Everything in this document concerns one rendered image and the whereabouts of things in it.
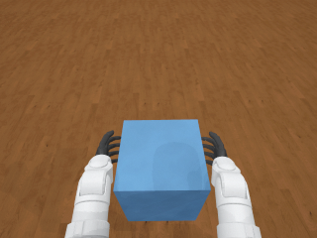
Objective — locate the right robot forearm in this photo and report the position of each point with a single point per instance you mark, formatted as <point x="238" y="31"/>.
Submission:
<point x="233" y="202"/>

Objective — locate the left robot forearm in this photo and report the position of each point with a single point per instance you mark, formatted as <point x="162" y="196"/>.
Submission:
<point x="92" y="200"/>

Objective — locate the right robot hand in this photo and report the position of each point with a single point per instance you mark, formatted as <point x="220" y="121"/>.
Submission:
<point x="217" y="148"/>

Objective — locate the carton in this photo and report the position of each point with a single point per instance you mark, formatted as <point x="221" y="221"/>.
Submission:
<point x="161" y="171"/>

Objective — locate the left robot hand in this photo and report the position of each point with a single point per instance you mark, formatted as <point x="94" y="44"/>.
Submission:
<point x="104" y="146"/>

